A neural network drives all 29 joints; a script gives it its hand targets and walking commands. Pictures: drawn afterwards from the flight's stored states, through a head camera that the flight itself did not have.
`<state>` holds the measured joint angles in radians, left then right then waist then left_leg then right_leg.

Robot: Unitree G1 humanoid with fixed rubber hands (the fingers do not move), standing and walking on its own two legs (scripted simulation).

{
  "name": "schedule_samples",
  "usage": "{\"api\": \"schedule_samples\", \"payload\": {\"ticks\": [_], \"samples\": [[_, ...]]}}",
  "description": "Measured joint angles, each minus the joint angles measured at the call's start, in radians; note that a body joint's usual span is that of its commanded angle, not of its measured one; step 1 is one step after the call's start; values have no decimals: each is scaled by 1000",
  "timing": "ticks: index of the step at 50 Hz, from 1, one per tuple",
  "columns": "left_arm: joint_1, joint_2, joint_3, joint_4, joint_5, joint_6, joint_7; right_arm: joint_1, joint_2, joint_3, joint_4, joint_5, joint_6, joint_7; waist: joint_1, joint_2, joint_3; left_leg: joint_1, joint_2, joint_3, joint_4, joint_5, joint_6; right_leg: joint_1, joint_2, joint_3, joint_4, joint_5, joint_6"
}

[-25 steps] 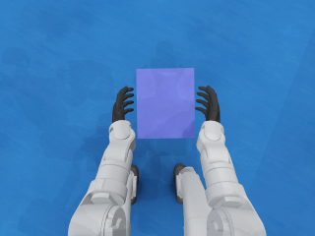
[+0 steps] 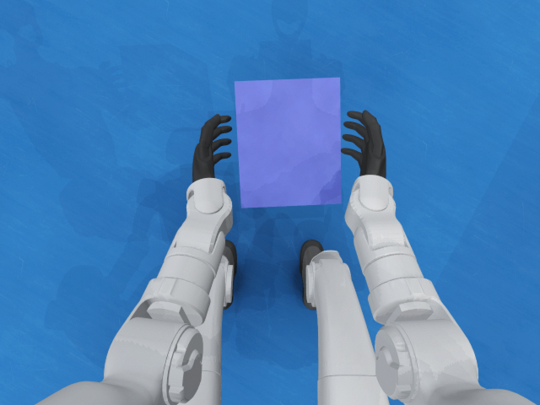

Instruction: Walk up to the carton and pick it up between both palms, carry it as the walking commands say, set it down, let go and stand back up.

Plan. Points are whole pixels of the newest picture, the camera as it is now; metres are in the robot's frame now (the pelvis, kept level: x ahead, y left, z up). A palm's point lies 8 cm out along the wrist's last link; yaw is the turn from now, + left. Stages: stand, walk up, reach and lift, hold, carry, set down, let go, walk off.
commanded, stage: set down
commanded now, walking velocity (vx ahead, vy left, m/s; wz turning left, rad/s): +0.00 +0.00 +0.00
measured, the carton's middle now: (286, 145) +0.44 -0.02 -0.23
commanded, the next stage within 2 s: none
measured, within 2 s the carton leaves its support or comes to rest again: neither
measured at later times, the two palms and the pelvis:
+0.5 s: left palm (216, 155) +0.42 +0.10 -0.23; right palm (352, 147) +0.44 -0.13 -0.23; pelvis -0.01 +0.00 -0.07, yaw +1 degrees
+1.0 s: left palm (223, 145) +0.46 +0.11 -0.34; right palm (337, 133) +0.48 -0.13 -0.34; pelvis -0.05 +0.00 -0.16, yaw +0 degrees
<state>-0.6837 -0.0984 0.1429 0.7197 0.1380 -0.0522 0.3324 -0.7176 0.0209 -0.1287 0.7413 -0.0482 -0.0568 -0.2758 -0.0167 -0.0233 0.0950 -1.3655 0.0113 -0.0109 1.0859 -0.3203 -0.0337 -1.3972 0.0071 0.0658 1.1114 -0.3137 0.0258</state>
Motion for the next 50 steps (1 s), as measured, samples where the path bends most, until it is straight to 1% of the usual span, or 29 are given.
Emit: {"api": "schedule_samples", "payload": {"ticks": [5,7,15,18,24,30,33,39,44,47,49,50], "samples": [[-14,9,-11,-6,-16,-4,9,-22,-8,7,-1,6,-4,-6,0,1,0,-64,0,0,48,-18,-2,-65,2,1,49,-18,0],[-21,16,-26,-20,-45,-3,17,-29,-13,15,-10,10,-4,-13,0,1,0,-91,0,-1,71,-25,-2,-93,3,1,73,-25,0],[-102,39,-21,3,-54,-3,26,-105,-35,20,4,18,2,-24,0,-1,1,-194,-3,-2,177,-56,-5,-197,6,4,179,-55,-1],[-133,46,-21,9,-58,4,39,-142,-44,20,10,30,14,-24,0,0,3,-235,-3,-2,217,-66,-6,-238,7,6,218,-64,-1],[-194,48,-3,20,-74,26,58,-212,-64,20,24,30,43,-24,0,-2,11,-308,-6,-2,291,-83,-7,-312,9,8,293,-80,-1],[-267,50,64,41,-74,56,53,-303,-74,20,72,30,76,-25,0,-1,22,-376,-8,-2,368,-102,-11,-382,13,11,371,-98,-1],[-305,60,72,36,-74,72,52,-352,-86,20,79,30,93,-26,1,0,58,-393,-10,-3,411,-112,-14,-399,13,12,416,-110,-1],[-392,61,132,29,-74,124,40,-449,-109,8,108,30,136,-14,0,3,128,-428,-11,-3,500,-137,-16,-435,18,15,504,-131,-1],[-473,76,141,-19,-74,164,37,-545,-149,8,98,30,163,5,0,4,258,-428,-11,-5,577,-154,-17,-435,24,16,578,-145,-1],[-541,92,148,-61,-74,197,38,-627,-175,8,81,30,188,13,0,4,375,-417,-11,-6,622,-157,-20,-426,28,18,621,-147,-1],[-587,100,158,-84,-74,216,43,-678,-190,8,67,30,209,16,0,4,451,-413,-11,-6,652,-159,-22,-423,31,18,651,-146,-1],[-589,100,158,-92,-82,232,48,-682,-190,8,64,30,224,18,0,4,448,-434,-11,-6,669,-159,-23,-444,33,19,667,-146,-1]]}}
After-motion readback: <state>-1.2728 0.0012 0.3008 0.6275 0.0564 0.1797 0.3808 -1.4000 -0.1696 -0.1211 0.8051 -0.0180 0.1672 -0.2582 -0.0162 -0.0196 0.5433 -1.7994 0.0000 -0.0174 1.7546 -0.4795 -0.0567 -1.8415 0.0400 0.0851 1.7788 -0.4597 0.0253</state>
